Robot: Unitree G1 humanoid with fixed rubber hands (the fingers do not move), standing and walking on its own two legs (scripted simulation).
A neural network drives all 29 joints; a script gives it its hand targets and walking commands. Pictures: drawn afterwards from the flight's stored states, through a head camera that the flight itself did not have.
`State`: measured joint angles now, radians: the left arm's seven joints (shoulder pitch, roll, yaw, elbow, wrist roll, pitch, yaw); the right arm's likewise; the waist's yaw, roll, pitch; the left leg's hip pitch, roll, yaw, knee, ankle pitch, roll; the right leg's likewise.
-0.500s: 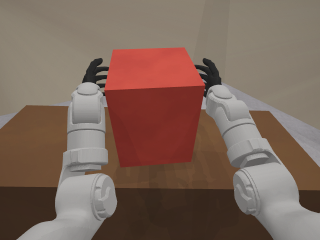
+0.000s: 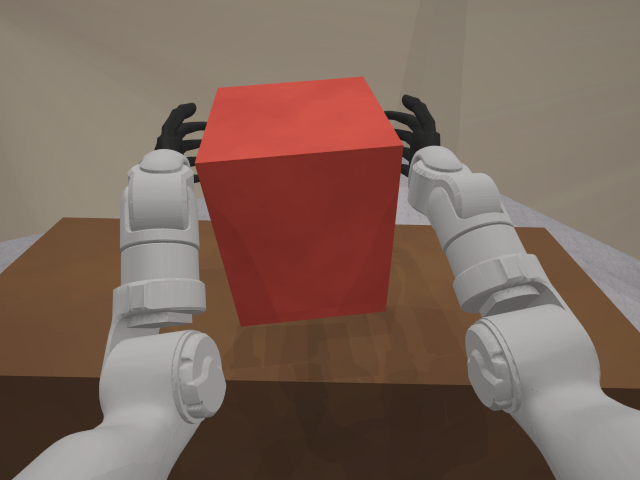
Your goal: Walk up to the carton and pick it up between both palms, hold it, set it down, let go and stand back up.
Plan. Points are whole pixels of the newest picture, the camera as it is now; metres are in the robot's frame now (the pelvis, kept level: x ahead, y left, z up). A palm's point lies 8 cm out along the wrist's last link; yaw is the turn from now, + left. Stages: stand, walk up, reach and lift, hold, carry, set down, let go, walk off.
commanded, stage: reach and lift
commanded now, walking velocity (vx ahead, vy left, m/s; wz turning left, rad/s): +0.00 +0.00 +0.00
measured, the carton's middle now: (302, 200) +0.42 +0.00 +0.22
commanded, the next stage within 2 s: hold in 0.40 s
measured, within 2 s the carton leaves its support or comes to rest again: neither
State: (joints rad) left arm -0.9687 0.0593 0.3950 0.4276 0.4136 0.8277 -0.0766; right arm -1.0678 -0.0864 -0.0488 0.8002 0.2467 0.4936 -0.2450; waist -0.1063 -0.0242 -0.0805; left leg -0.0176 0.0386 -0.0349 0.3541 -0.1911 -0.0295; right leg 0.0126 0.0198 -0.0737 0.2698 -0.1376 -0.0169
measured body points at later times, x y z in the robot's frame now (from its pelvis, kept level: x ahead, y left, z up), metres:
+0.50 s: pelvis +0.00 -0.01 +0.00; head -0.11 +0.01 +0.44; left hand +0.37 +0.16 +0.32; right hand +0.37 -0.13 +0.33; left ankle +0.01 +0.14 -0.75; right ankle +0.02 -0.11 -0.75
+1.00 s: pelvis +0.00 -0.01 +0.00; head -0.10 +0.00 +0.44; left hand +0.38 +0.15 +0.33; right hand +0.37 -0.14 +0.34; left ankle +0.01 +0.14 -0.75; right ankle +0.02 -0.11 -0.75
